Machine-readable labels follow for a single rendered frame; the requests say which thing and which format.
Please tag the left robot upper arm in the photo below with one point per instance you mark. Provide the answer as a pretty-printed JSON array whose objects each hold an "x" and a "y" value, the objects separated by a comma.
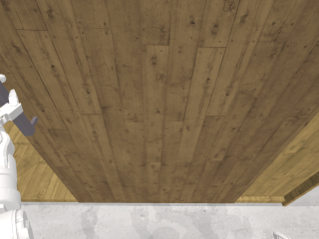
[{"x": 14, "y": 224}]

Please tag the wardrobe door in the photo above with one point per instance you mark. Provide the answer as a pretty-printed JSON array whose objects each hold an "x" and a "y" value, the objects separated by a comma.
[
  {"x": 294, "y": 165},
  {"x": 161, "y": 101}
]

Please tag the handle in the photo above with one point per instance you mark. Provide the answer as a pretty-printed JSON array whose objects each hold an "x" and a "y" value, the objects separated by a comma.
[{"x": 21, "y": 121}]

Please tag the robot left hand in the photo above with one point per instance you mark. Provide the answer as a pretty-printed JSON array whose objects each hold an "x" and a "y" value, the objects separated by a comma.
[{"x": 13, "y": 109}]

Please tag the left robot forearm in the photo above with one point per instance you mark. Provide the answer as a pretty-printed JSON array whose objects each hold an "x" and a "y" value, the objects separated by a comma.
[{"x": 10, "y": 197}]

